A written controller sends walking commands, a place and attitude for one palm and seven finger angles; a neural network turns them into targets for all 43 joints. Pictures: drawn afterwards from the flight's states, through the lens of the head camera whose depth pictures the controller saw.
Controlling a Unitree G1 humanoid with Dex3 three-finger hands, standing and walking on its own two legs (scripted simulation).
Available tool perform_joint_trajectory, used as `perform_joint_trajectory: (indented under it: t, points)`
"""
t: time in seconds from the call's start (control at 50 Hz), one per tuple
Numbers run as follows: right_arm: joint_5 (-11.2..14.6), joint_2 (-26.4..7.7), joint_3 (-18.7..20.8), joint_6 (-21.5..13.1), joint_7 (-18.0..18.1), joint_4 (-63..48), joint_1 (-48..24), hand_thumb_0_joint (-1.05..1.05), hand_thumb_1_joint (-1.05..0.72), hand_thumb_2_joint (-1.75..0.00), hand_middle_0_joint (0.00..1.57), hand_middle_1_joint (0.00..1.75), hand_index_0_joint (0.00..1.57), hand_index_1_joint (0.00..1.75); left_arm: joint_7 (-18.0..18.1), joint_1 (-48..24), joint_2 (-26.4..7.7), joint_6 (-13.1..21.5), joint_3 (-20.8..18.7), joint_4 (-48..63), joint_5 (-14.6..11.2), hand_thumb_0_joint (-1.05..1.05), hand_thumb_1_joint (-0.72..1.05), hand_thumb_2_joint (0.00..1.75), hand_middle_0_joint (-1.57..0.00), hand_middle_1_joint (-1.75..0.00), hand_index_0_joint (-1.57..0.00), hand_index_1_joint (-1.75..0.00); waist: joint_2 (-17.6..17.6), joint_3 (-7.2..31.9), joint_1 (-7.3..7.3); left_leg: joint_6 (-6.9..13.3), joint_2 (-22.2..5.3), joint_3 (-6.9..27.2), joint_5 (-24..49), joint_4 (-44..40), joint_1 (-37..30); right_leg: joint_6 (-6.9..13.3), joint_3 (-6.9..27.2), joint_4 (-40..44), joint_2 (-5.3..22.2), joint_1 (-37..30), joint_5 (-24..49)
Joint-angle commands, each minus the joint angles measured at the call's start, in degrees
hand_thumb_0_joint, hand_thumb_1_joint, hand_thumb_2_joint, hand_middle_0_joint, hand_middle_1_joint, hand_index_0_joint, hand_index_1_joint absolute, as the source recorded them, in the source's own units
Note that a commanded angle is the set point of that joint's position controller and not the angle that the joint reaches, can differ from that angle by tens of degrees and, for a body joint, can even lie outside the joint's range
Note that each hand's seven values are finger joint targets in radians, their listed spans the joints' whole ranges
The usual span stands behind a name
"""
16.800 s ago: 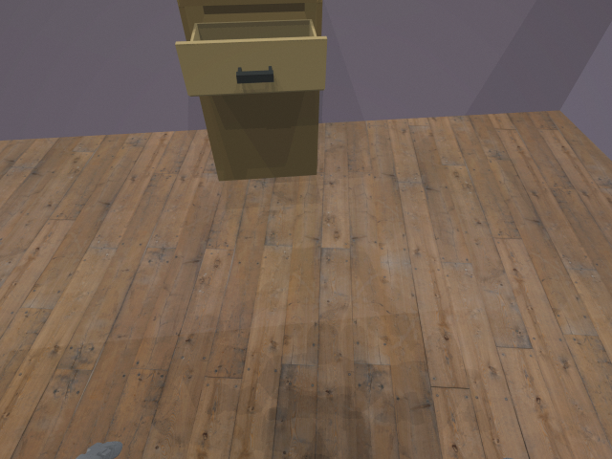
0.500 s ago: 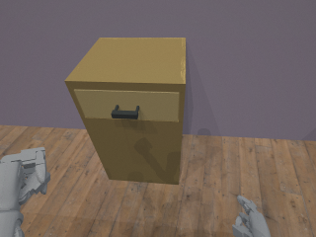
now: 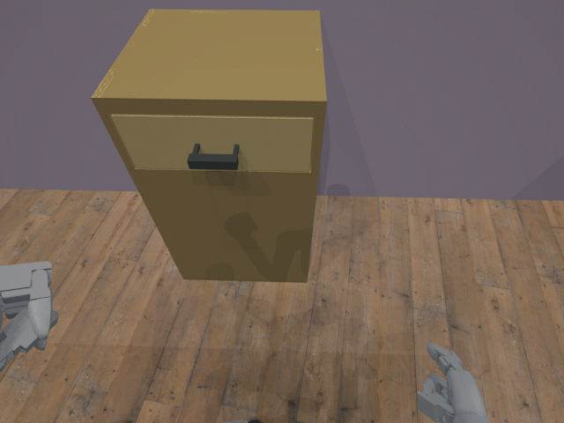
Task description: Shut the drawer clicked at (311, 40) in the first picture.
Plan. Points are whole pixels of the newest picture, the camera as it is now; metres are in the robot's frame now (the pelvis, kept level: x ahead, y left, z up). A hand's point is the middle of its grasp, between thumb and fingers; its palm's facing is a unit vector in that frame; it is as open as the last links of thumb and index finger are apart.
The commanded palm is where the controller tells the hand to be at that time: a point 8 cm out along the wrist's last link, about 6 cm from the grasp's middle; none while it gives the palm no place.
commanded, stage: step back with the hand held close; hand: left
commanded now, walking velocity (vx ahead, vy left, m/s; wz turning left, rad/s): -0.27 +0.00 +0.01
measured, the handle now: (215, 154) +0.66 +0.20 -0.07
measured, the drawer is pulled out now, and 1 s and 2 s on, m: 0.00 0.00 0.00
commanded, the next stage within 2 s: stop stepping back and stand still in 0.74 s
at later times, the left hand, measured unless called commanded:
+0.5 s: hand out of the picture +0.11 +0.27 +0.17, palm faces +0.41 -0.79 -0.46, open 3.3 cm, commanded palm +0.03 +0.30 +0.18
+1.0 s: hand out of the picture +0.00 +0.25 +0.17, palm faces +0.24 -0.83 -0.50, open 3.3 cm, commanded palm -0.06 +0.30 +0.18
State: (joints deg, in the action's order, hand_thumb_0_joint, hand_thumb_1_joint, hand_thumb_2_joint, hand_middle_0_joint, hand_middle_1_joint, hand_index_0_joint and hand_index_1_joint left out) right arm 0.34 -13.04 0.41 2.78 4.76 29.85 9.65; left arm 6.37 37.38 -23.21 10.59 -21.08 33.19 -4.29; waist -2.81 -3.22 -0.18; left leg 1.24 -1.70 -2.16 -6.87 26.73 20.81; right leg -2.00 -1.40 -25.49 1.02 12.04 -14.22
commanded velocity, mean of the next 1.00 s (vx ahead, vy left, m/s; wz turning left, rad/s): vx -0.24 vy -0.01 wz -0.04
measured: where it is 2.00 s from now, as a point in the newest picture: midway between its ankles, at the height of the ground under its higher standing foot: outside the picture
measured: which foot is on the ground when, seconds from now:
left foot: down 0.00-0.60, up 0.62-0.72, down 0.74-1.00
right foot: down 0.00-0.40, up 0.42-0.58, down 0.60-0.76, up 0.78-1.00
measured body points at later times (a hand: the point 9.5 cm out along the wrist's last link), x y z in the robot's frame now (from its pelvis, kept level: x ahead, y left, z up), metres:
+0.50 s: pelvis -0.08 +0.01 -0.01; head -0.06 +0.03 +0.44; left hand +0.08 +0.31 +0.19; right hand +0.11 -0.22 -0.09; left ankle +0.08 +0.11 -0.74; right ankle -0.10 -0.12 -0.70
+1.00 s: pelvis -0.20 +0.02 +0.00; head -0.18 +0.04 +0.44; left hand -0.02 +0.29 +0.20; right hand -0.03 -0.21 -0.07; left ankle -0.04 +0.11 -0.73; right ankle -0.24 -0.08 -0.72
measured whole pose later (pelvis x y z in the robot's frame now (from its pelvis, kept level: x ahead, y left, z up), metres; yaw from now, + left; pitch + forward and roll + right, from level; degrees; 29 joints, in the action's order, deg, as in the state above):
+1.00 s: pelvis -0.20 +0.02 +0.00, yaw -2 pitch +1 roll -3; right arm -1.1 -10.2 -0.3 -4.3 1.9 30.8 11.0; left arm 7.2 40.4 -26.9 11.5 -23.4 39.5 -4.4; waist -0.5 -0.9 2.1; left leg 2.1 -1.7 -3.0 -2.1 22.9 26.1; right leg 1.1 -2.9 -37.0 -3.4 14.8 -30.2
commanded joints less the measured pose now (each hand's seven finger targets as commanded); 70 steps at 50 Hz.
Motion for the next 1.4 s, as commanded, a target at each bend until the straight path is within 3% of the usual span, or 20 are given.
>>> perform_joint_trajectory:
  t: [0.0, 0.14, 0.26, 0.32, 0.38, 0.5, 0.54, 0.58, 0.62, 0.68, 0.72, 0.74, 0.78, 0.84, 0.9, 0.96, 1.02, 1.16, 1.26, 1.38]
  points:
    - [-0.22, -6.79, 2.67, -4.49, 0.56, -9.02, -4.77, 0.00, -0.90, -0.90, 0.20, 0.30, 0.20, 0.30, 2.16, 1.70, -8.30, 5.03, -7.55, 11.20, -0.09, 0.00, 0.90, 0.90, -1.40, -1.60, -1.40, -1.60, -2.38, 7.94, 0.61, 1.26, -3.08, 5.63, -10.60, -8.01, -0.31, 0.80, 0.39, 1.47, -1.50, -1.57, 1.30]
    - [-0.44, -7.29, 3.04, -6.96, 0.67, -8.74, -4.46, 0.00, -0.90, -0.90, 0.20, 0.30, 0.20, 0.30, 2.23, 0.94, -7.75, 6.73, -8.01, 10.89, 0.97, 0.00, 0.90, 0.90, -1.40, -1.60, -1.40, -1.60, -4.85, 6.57, 0.19, 2.18, -4.55, 7.77, -25.18, -9.90, 11.34, 1.55, 1.39, -2.39, -3.32, -4.60, -8.25]
    - [-0.91, -5.83, 3.27, -7.30, 0.55, -4.29, -2.41, 0.00, -0.90, -0.90, 0.20, 0.30, 0.20, 0.30, 3.77, -4.26, -7.87, 6.83, -5.84, 11.88, 0.85, 0.00, 0.90, 0.90, -1.40, -1.60, -1.40, -1.60, 9.47, 6.41, 1.88, -1.84, 2.56, 1.76, -10.31, 14.49, -9.59, 6.52, 10.03, 11.78, 8.24, 21.31, -12.91]
    - [-0.70, -6.47, 2.98, -7.70, 1.39, -4.32, -3.53, 0.00, -0.90, -0.90, 0.20, 0.30, 0.20, 0.30, 3.87, -6.70, -8.78, 6.81, -6.01, 13.18, 0.87, 0.00, 0.90, 0.90, -1.40, -1.60, -1.40, -1.60, 2.71, 5.10, 1.85, -0.62, -0.79, 6.83, -11.87, 1.55, -8.37, 2.57, 3.32, 4.21, 1.41, 18.27, -9.06]
    - [-1.09, -8.41, 3.05, -9.38, 1.75, -6.18, -6.57, 0.00, -0.90, -0.90, 0.20, 0.30, 0.20, 0.30, 3.13, -5.70, -9.28, 8.10, -8.66, 13.99, 2.34, 0.00, 0.90, 0.90, -1.40, -1.60, -1.40, -1.60, -16.78, 6.30, 0.36, 6.06, -14.25, 25.73, -42.85, -24.31, 20.12, 0.19, 0.85, -24.13, -9.23, -7.51, -8.72]
    - [-1.46, -4.50, 3.24, -10.21, -2.17, -4.58, -3.82, 0.00, -0.90, -0.90, 0.20, 0.30, 0.20, 0.30, 2.33, 2.89, -8.23, 7.84, -8.20, 13.89, -0.73, 0.00, 0.90, 0.90, -1.40, -1.60, -1.40, -1.60, -11.49, 13.50, -0.35, 1.87, -10.15, 11.99, -19.46, -15.12, 4.04, 3.95, -1.23, -11.46, -6.63, -1.29, -18.44]
    - [-1.56, -4.31, 2.99, -9.69, -2.34, -3.27, -3.07, 0.00, -0.90, -0.90, 0.20, 0.30, 0.20, 0.30, 1.85, 1.14, -10.06, 8.62, -8.60, 15.01, -1.00, 0.00, 0.90, 0.90, -1.40, -1.60, -1.40, -1.60, -5.15, 11.52, 0.34, -1.52, -7.38, 6.88, -11.79, -4.75, -0.78, 4.81, 6.15, 8.30, 0.12, 2.40, -13.07]
    - [-2.05, -3.71, 2.41, -8.21, -2.13, -1.56, -2.74, 0.00, -0.90, -0.90, 0.20, 0.30, 0.20, 0.30, 3.08, -3.86, -13.25, 9.27, -10.84, 15.07, -0.10, 0.00, 0.90, 0.90, -1.40, -1.60, -1.40, -1.60, 8.82, 9.86, 0.42, -3.98, 0.21, 2.71, -12.05, 21.38, -5.50, 11.06, 26.41, 17.62, 18.88, 17.76, 2.43]
    - [-0.95, -4.02, 2.98, -8.26, -1.36, -2.41, -5.10, 0.00, -0.90, -0.90, 0.20, 0.30, 0.20, 0.30, 2.41, -6.24, -8.32, 6.54, -4.92, 9.46, 1.14, 0.00, 0.90, 0.90, -1.40, -1.60, -1.40, -1.60, 15.23, 6.48, 0.65, -2.94, 1.64, 4.28, -15.00, 27.08, 3.25, 10.32, 16.16, 8.37, 14.23, 11.49, 21.87]
    - [-0.79, -4.19, 1.17, -7.08, 0.82, -3.18, -7.13, 0.00, -0.90, -0.90, 0.20, 0.30, 0.20, 0.30, 2.03, -9.09, -9.88, 5.76, -6.02, 10.37, 1.38, 0.00, 0.90, 0.90, -1.40, -1.60, -1.40, -1.60, 6.25, 4.28, 1.44, -2.32, 2.02, 0.76, -0.84, 1.36, -1.49, 4.82, 7.13, -2.84, 6.06, 3.88, 38.82]
    - [-0.60, -6.32, 2.13, -7.52, 0.35, -3.56, -4.63, 0.00, -0.90, -0.90, 0.20, 0.30, 0.20, 0.30, 1.50, -9.16, -11.42, 6.84, -7.03, 13.89, 0.99, 0.00, 0.90, 0.90, -1.40, -1.60, -1.40, -1.60, -4.48, 13.14, -0.09, 2.73, -10.25, 9.83, 42.65, -4.47, -17.62, 0.07, 3.10, -13.46, -2.87, 7.66, 9.42]
    - [-0.35, -6.19, 2.75, -8.78, -1.07, -3.04, -2.12, 0.00, -0.90, -0.90, 0.20, 0.30, 0.20, 0.30, 0.81, -8.45, -9.74, 8.19, -5.69, 12.52, 0.28, 0.00, 0.90, 0.90, -1.40, -1.60, -1.40, -1.60, -5.46, 15.08, 0.27, 4.93, -15.04, 12.41, 43.49, -7.63, -21.69, 0.10, 5.01, -19.68, -4.55, 10.40, -12.10]
    - [-2.36, -6.43, 2.98, -10.69, -2.14, -3.88, -3.05, 0.00, -0.90, -0.90, 0.20, 0.30, 0.20, 0.30, 0.55, -0.31, -9.89, 7.36, -8.28, 13.07, -1.07, 0.00, 0.90, 0.90, -1.40, -1.60, -1.40, -1.60, -11.32, 19.62, -1.47, 7.19, -18.04, 17.55, 29.22, -8.61, -14.16, 1.23, 6.91, -30.00, -5.31, 8.84, -20.70]
    - [-1.35, -6.39, 3.65, -10.66, -3.24, -4.18, -2.07, 0.00, -0.90, -0.90, 0.20, 0.30, 0.20, 0.30, 1.46, 2.18, -9.07, 6.06, -8.08, 18.03, -0.56, 0.00, 0.90, 0.90, -1.40, -1.60, -1.40, -1.60, -5.72, 16.84, -0.13, 7.36, -16.17, 13.46, 9.02, -11.23, -9.53, 1.04, 4.22, -29.72, -4.52, 8.27, -14.91]
    - [-1.32, -5.78, 2.84, -9.88, -3.07, -6.35, -3.26, 0.00, -0.90, -0.90, 0.20, 0.30, 0.20, 0.30, 2.73, 6.14, -9.72, 4.65, -10.09, 18.68, -0.94, 0.00, 0.90, 0.90, -1.40, -1.60, -1.40, -1.60, -12.30, 11.85, 0.25, 3.58, -11.61, 10.99, -25.76, -20.39, 5.52, 2.75, -2.59, -19.08, -5.60, -3.11, -15.96]
    - [-1.24, -5.40, 2.53, -8.68, -1.87, -6.70, -3.16, 0.00, -0.90, -0.90, 0.20, 0.30, 0.20, 0.30, 3.10, 8.31, -9.74, 2.42, -9.99, 15.36, -0.57, 0.00, 0.90, 0.90, -1.40, -1.60, -1.40, -1.60, -9.81, 9.65, 0.31, -2.73, -4.09, 4.77, -30.17, -16.11, 11.93, 4.72, -4.97, 0.37, -6.49, -14.08, -16.29]
    - [-1.07, -5.73, 3.31, -6.73, -1.18, -3.70, -1.38, 0.00, -0.90, -0.90, 0.20, 0.30, 0.20, 0.30, 3.40, 0.46, -11.67, 2.20, -10.11, 17.15, -0.81, 0.00, 0.90, 0.90, -1.40, -1.60, -1.40, -1.60, 13.82, 6.46, 1.60, -3.24, 2.30, 3.50, -12.19, 30.11, -0.27, 14.15, 21.74, 19.55, 19.44, 18.44, -28.17]
    - [-0.91, -5.76, 1.87, -11.17, 1.53, -1.12, -1.60, 0.00, -0.90, -0.90, 0.20, 0.30, 0.20, 0.30, 4.67, -11.54, -5.55, 2.80, -2.46, 6.22, 2.95, 0.00, 0.90, 0.90, -1.40, -1.60, -1.40, -1.60, 8.66, 0.63, 1.65, 0.87, 0.25, -2.99, -15.67, 4.45, -4.62, 8.00, 5.95, 8.72, 10.06, 12.49, -26.58]
    - [-1.15, -4.94, 1.69, -13.52, 0.27, -2.28, -0.54, 0.00, -0.90, -0.90, 0.20, 0.30, 0.20, 0.30, 4.28, -7.62, -9.62, 5.09, -7.54, 15.18, 3.52, 0.00, 0.90, 0.90, -1.40, -1.60, -1.40, -1.60, -15.67, 1.37, 2.05, 10.27, -16.61, 30.34, -34.99, -20.20, -2.52, 2.72, 0.42, -28.91, -1.02, 15.71, -14.73]
    - [-0.83, -5.22, 2.15, -11.60, -0.90, -3.10, -0.89, 0.00, -0.90, -0.90, 0.20, 0.30, 0.20, 0.30, 4.13, 3.94, -6.24, 4.12, -7.01, 9.52, 2.91, 0.00, 0.90, 0.90, -1.40, -1.60, -1.40, -1.60, -4.39, 3.40, -0.05, 2.38, -5.60, 5.15, -28.74, -1.75, 15.00, 4.29, -1.87, -1.07, -1.59, -11.38, -11.87]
